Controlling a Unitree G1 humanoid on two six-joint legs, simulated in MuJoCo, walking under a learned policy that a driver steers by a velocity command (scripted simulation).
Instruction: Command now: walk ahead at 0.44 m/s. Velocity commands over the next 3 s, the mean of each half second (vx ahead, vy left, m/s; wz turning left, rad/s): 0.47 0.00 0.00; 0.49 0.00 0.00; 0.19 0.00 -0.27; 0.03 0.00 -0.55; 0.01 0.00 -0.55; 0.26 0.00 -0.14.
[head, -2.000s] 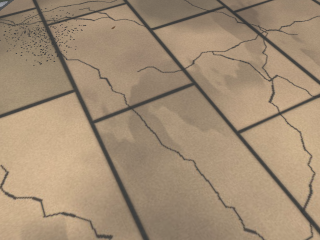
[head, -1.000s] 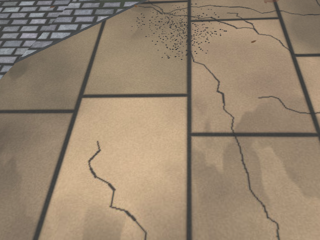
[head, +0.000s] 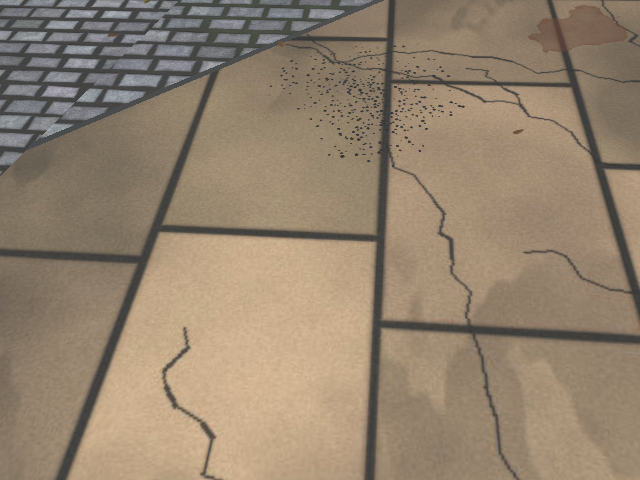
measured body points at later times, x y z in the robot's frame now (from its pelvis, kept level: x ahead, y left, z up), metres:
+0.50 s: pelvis +0.28 +0.04 +0.00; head +0.30 +0.05 +0.45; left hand +0.38 +0.29 -0.14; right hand +0.24 -0.21 -0.15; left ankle +0.26 +0.09 -0.75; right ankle +0.36 -0.11 -0.67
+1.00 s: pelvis +0.57 -0.01 +0.00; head +0.59 -0.02 +0.45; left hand +0.57 +0.25 -0.15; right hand +0.64 -0.26 -0.15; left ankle +0.58 +0.14 -0.67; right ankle +0.57 -0.07 -0.75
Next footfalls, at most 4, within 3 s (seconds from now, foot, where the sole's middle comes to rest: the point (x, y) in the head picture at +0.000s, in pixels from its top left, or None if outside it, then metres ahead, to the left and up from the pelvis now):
0.22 left None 0.30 0.09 -0.78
0.76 right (392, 432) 0.61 -0.07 -0.78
1.26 left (318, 342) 0.84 0.10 -0.78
1.70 right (398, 397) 0.69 -0.09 -0.78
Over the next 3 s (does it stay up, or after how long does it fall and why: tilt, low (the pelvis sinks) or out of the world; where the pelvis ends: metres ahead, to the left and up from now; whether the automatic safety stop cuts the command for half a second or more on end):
stays up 0.75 -0.05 -0.01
